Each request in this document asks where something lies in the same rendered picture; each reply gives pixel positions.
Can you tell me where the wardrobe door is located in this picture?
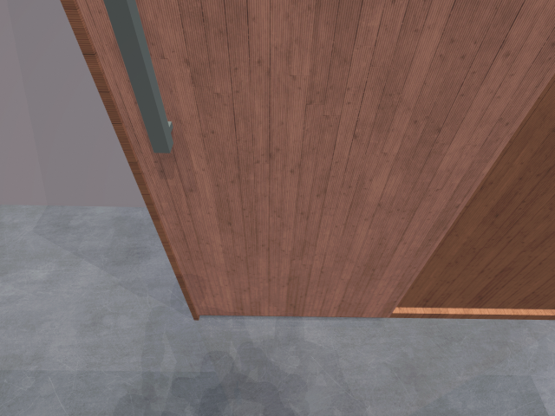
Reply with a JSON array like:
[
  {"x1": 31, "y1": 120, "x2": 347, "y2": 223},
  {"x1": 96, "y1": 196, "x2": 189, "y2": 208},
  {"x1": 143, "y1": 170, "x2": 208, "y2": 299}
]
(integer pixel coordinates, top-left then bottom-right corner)
[
  {"x1": 397, "y1": 74, "x2": 555, "y2": 309},
  {"x1": 76, "y1": 0, "x2": 555, "y2": 317}
]

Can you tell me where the handle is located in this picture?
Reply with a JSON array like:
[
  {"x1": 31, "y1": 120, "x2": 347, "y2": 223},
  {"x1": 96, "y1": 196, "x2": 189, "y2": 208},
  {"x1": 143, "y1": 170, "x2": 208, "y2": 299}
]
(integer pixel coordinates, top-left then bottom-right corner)
[{"x1": 103, "y1": 0, "x2": 173, "y2": 153}]

